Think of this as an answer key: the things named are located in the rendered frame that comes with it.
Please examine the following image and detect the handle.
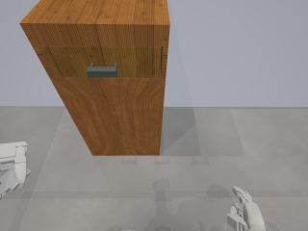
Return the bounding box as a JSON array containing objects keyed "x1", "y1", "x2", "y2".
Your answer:
[{"x1": 86, "y1": 63, "x2": 118, "y2": 78}]

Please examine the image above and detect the robot left hand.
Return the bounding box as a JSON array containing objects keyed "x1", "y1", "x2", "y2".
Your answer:
[{"x1": 0, "y1": 141, "x2": 31, "y2": 200}]

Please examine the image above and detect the robot right hand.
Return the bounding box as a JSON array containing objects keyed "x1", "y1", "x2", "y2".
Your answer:
[{"x1": 227, "y1": 186, "x2": 266, "y2": 231}]

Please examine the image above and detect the cabinet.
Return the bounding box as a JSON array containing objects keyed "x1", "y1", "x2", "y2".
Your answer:
[{"x1": 19, "y1": 0, "x2": 170, "y2": 156}]

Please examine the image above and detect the drawer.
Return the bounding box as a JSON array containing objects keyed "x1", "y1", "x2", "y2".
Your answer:
[{"x1": 39, "y1": 45, "x2": 162, "y2": 78}]

